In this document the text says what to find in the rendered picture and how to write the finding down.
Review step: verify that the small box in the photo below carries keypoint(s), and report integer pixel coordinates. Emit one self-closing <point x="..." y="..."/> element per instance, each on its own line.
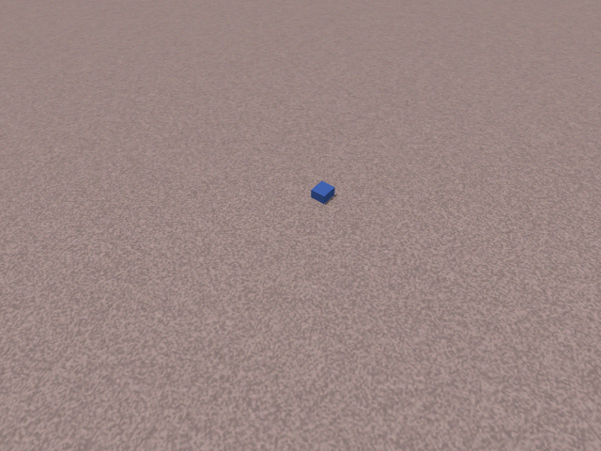
<point x="322" y="192"/>

